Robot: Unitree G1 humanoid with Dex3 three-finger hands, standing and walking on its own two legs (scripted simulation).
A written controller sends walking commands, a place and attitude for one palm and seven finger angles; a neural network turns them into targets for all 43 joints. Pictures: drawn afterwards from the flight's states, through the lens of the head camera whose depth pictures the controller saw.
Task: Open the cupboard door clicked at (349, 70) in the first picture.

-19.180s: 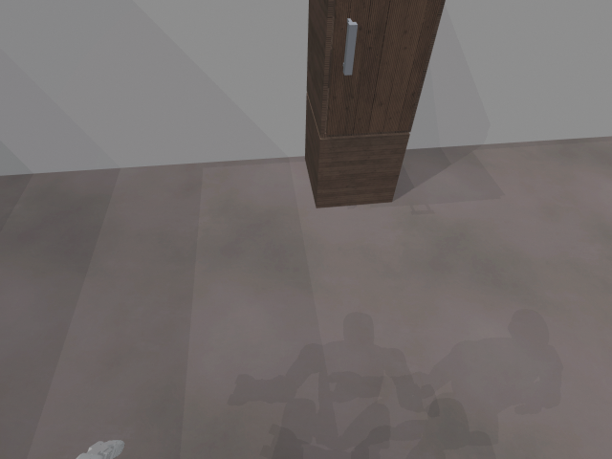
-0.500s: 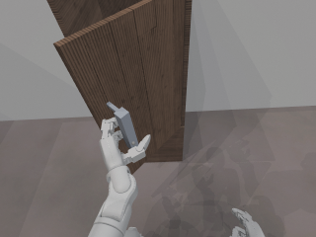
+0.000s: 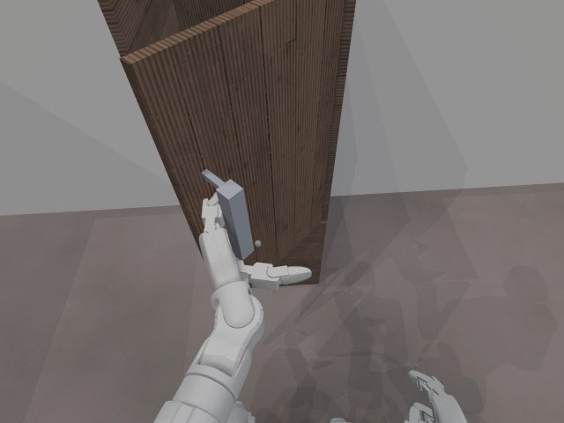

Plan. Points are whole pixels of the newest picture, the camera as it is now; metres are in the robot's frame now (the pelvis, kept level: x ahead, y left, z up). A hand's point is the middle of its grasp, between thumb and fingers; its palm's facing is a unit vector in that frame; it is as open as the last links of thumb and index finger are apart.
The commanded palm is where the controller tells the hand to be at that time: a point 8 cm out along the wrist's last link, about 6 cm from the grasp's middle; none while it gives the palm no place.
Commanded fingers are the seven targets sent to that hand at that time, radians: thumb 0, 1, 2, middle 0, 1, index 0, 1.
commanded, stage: slide the hand sideways off the handle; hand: left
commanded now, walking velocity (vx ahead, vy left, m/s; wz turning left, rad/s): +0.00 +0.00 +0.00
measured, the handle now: (227, 215) +0.40 +0.09 +0.06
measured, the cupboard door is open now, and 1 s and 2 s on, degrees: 43 46 46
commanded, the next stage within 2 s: draw the hand back to the body in 1.26 s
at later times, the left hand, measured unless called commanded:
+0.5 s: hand (253, 273) +0.31 +0.05 +0.06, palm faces -0.02 -1.00 +0.01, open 16.4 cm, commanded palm +0.27 +0.10 +0.06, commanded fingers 0.00 -0.50 0.30 -0.15 -0.30 -0.15 -0.30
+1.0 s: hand (231, 315) +0.25 +0.07 +0.06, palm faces +0.00 -1.00 +0.00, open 16.3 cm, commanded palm +0.22 +0.13 +0.06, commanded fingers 0.00 -0.50 0.30 -0.15 -0.30 -0.15 -0.30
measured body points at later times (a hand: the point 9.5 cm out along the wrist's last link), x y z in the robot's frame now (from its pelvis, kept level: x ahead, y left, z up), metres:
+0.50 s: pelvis -0.01 +0.05 -0.01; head +0.04 +0.05 +0.44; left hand +0.30 +0.10 +0.06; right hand +0.13 -0.18 -0.11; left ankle +0.04 +0.14 -0.67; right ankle -0.02 -0.08 -0.67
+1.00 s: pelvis +0.00 +0.03 +0.00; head +0.03 +0.02 +0.45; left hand +0.24 +0.13 +0.06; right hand +0.18 -0.19 -0.09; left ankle +0.04 +0.14 -0.67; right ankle -0.02 -0.08 -0.67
